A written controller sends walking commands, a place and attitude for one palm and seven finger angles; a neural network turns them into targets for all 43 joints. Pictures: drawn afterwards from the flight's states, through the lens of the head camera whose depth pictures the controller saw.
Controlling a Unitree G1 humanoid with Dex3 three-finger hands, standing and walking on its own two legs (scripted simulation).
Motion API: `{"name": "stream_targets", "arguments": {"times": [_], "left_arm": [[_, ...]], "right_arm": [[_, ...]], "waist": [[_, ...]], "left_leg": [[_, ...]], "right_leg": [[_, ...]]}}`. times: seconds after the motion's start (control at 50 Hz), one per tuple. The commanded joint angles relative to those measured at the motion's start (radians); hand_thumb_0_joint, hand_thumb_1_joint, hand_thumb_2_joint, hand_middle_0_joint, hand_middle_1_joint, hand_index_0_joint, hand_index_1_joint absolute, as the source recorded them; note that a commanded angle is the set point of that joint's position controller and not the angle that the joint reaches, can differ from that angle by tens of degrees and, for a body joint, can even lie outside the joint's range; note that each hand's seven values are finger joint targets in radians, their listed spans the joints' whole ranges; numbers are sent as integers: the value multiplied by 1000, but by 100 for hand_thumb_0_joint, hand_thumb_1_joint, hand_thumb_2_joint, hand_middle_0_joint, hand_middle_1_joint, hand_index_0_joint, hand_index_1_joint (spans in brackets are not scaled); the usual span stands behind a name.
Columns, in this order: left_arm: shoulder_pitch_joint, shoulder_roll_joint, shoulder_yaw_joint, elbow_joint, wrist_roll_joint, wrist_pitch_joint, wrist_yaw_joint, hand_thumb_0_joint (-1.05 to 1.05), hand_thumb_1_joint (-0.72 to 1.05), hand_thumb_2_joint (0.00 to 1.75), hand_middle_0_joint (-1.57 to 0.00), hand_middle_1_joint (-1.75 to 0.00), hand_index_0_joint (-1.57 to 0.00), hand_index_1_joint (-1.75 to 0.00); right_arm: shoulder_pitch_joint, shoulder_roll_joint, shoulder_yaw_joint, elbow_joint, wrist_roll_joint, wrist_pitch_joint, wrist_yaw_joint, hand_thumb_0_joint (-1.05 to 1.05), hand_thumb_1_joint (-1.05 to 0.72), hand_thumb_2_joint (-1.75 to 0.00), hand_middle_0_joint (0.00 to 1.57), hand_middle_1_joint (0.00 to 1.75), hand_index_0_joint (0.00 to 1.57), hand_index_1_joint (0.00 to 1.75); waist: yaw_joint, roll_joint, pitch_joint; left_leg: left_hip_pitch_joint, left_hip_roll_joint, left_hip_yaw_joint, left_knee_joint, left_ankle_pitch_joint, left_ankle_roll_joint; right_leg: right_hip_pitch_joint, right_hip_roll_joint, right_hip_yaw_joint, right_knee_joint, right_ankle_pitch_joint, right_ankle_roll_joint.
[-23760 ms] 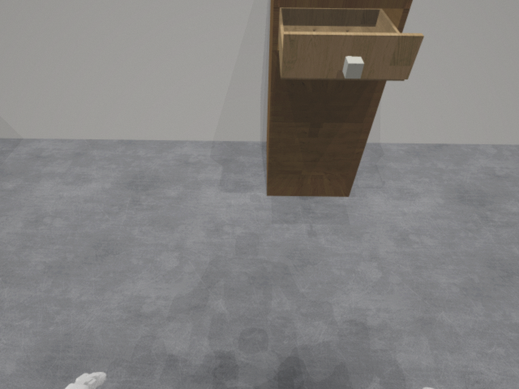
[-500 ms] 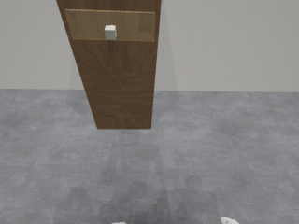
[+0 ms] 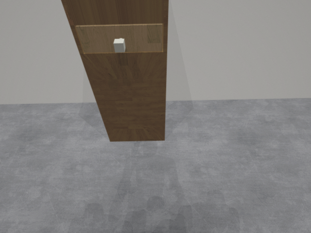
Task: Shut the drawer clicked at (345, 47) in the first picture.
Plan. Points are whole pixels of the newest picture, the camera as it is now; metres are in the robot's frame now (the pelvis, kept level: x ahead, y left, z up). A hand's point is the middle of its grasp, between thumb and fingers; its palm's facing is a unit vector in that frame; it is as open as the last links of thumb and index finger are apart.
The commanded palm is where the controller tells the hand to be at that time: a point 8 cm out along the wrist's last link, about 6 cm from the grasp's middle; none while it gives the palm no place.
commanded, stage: let the arm hang, fingers relaxed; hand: left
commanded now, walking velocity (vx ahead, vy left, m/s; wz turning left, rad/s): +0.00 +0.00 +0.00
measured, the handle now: (120, 43) +0.87 +0.22 +0.07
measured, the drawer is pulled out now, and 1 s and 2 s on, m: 0.00 0.00 0.00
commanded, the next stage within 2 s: look to check the result in 0.34 s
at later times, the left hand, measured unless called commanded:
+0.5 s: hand out of the picture +0.00 +0.15 -0.17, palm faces +0.05 -0.98 -0.17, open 7.4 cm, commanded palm none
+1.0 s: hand out of the picture +0.02 +0.14 -0.17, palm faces +0.05 -0.98 -0.18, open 7.4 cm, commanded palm none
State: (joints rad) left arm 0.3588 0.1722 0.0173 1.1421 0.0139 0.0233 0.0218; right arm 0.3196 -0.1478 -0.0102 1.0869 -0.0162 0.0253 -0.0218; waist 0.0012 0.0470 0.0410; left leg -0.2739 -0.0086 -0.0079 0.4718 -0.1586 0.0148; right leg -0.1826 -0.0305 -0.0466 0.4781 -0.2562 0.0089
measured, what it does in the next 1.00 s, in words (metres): stands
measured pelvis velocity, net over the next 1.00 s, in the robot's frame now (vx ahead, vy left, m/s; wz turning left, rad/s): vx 0.03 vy -0.02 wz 0.00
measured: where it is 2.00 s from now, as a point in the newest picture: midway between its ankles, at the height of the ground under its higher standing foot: outside the picture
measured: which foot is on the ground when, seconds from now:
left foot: down 0.00-1.00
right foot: down 0.00-1.00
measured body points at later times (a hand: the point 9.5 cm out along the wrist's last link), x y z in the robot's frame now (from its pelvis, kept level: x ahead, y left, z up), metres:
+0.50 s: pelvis +0.02 -0.02 +0.00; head +0.03 -0.02 +0.45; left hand +0.00 +0.20 -0.16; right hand -0.01 -0.22 -0.16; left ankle +0.06 +0.11 -0.74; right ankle +0.00 -0.13 -0.74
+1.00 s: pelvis +0.03 -0.02 +0.00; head +0.05 -0.03 +0.45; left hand +0.02 +0.19 -0.16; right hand +0.02 -0.24 -0.16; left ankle +0.06 +0.11 -0.74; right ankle +0.00 -0.13 -0.74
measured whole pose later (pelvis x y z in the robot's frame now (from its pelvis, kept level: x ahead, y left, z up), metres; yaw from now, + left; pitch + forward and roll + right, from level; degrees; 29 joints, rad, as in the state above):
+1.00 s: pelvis +0.03 -0.02 +0.00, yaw +0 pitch -2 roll +0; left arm 0.28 0.12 0.02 1.16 0.01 0.00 0.03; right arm 0.27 -0.13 -0.01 1.14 -0.01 0.01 -0.04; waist 0.00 0.02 0.06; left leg -0.21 0.02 -0.02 0.44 -0.20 -0.02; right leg -0.11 0.00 -0.05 0.43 -0.28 -0.01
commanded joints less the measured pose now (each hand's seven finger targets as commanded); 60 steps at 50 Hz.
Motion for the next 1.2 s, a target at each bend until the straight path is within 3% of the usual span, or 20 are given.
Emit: {"name": "stream_targets", "arguments": {"times": [0.0,0.12,0.24,0.32,0.48,0.94,1.08,1.18], "left_arm": [[42,87,12,-20,0,-18,12,0,90,90,-20,-30,-20,-30],[35,73,16,-17,-1,-25,16,0,90,90,-20,-30,-20,-30],[18,48,19,-14,-4,-27,19,0,90,90,-20,-30,-20,-30],[20,41,19,-6,-4,-29,20,0,90,90,-20,-30,-20,-30],[12,37,18,-1,-6,-30,21,0,90,90,-20,-30,-20,-30],[4,53,18,5,-6,-36,21,0,90,90,-20,-30,-20,-30],[-2,54,18,2,-7,-35,20,0,90,90,-20,-30,-20,-30],[-4,58,19,1,-8,-37,20,0,90,90,-20,-30,-20,-30]], "right_arm": [[83,-81,-21,-4,-5,-10,-9,0,-90,-90,20,30,20,30],[94,-51,-20,7,-3,-13,-11,0,-90,-90,20,30,20,30],[93,-36,-20,21,-3,-20,-18,0,-90,-90,20,30,20,30],[89,-39,-21,23,-1,-22,-23,0,-90,-90,20,30,20,30],[87,-38,-21,33,-1,-19,-24,0,-90,-90,20,30,20,30],[39,-62,-17,39,1,-25,-26,0,-90,-90,20,30,20,30],[34,-61,-15,40,0,-22,-26,0,-90,-90,20,30,20,30],[34,-66,-15,41,1,-24,-27,0,-90,-90,20,30,20,30]], "waist": [[-8,-49,108],[-7,-54,82],[-8,-2,69],[-5,-3,55],[-11,-45,57],[-8,-48,51],[-6,-32,67],[-6,-42,40]], "left_leg": [[5,79,-96,-130,-162,27],[25,67,-63,-85,-68,18],[31,82,-72,-91,-13,17],[40,86,-69,-87,18,15],[64,86,-57,-79,32,12],[98,97,-49,-86,115,10],[92,92,-49,-90,86,6],[108,98,-48,-89,109,7]], "right_leg": [[-139,-56,73,-144,-185,-63],[-116,-69,79,-154,-144,-67],[-79,-62,63,-134,-61,-63],[-53,-58,64,-131,-16,-62],[-53,-63,65,-149,-15,-61],[-5,-66,62,-154,100,-53],[-12,-65,70,-171,63,-56],[5,-65,67,-165,99,-55]]}}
